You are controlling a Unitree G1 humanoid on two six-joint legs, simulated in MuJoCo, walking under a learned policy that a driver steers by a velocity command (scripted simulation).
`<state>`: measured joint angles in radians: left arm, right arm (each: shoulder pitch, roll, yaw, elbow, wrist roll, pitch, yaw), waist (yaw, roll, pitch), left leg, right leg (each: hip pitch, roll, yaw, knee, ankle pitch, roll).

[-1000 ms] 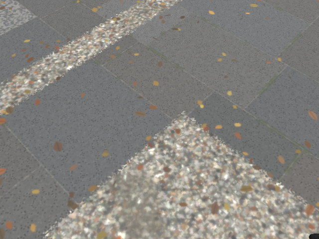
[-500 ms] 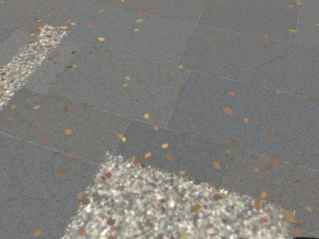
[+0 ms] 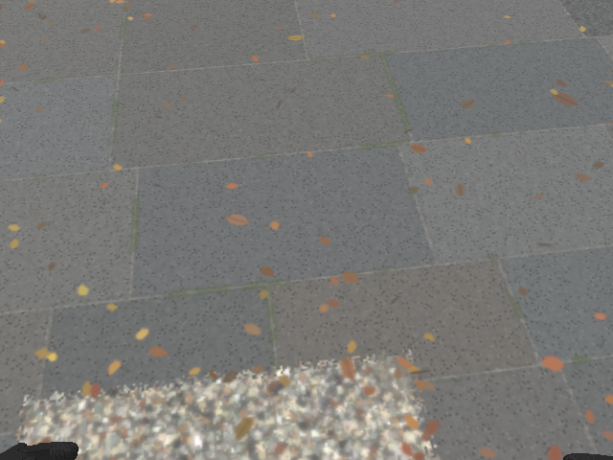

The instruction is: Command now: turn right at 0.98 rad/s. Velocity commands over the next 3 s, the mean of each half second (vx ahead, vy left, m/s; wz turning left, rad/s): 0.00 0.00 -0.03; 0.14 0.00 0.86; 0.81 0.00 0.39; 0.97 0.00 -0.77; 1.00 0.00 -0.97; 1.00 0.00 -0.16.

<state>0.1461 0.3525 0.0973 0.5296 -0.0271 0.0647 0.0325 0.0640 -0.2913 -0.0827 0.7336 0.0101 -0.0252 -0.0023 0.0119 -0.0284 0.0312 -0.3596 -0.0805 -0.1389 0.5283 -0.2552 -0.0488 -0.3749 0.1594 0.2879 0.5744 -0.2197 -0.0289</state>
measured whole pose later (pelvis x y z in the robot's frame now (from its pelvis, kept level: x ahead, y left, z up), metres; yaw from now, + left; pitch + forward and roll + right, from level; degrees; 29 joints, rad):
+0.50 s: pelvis +0.00 -0.01 +0.01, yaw +4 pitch +2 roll +0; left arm 0.16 0.25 0.06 0.63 0.02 0.02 0.04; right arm 0.21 -0.33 -0.10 0.73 0.03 0.05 -0.01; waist -0.02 0.02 0.05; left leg -0.53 0.00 -0.02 1.06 -0.45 -0.09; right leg -0.20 -0.02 -0.04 0.45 -0.28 -0.01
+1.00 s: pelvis +0.03 +0.05 +0.02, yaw +31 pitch +3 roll -4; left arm 0.11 0.33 0.10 0.66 -0.01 -0.07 -0.01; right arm 0.28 -0.31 -0.07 0.62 0.03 0.00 -0.02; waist -0.03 -0.01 0.01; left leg -0.25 -0.06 -0.19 0.42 -0.22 0.08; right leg -0.53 0.02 0.10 0.81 -0.24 0.06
